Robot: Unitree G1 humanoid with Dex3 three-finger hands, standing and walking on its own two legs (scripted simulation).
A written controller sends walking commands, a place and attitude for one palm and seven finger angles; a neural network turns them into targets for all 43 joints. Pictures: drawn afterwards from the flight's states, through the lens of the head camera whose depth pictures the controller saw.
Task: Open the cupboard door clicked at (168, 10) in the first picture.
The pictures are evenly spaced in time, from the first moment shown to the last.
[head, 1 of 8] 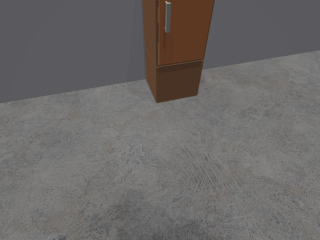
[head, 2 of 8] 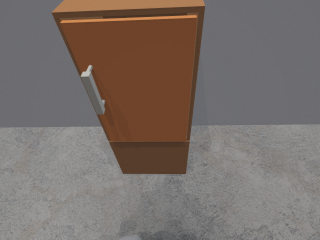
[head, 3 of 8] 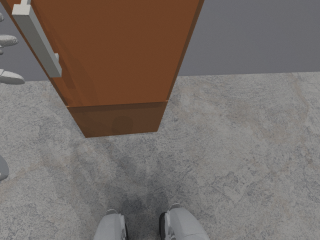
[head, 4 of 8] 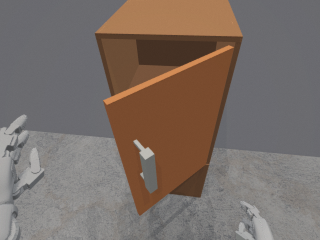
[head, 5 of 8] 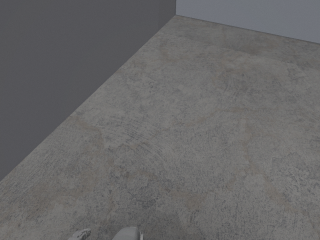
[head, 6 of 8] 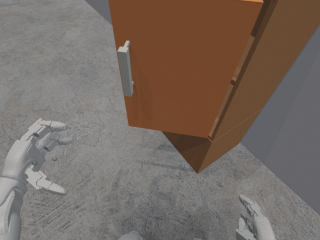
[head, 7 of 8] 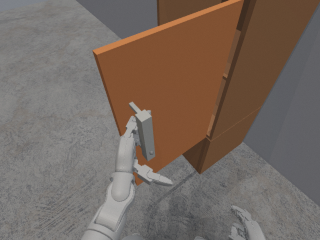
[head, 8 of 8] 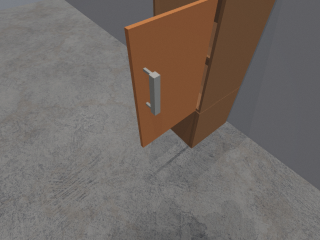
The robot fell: no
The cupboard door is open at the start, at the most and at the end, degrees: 0 92 92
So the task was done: yes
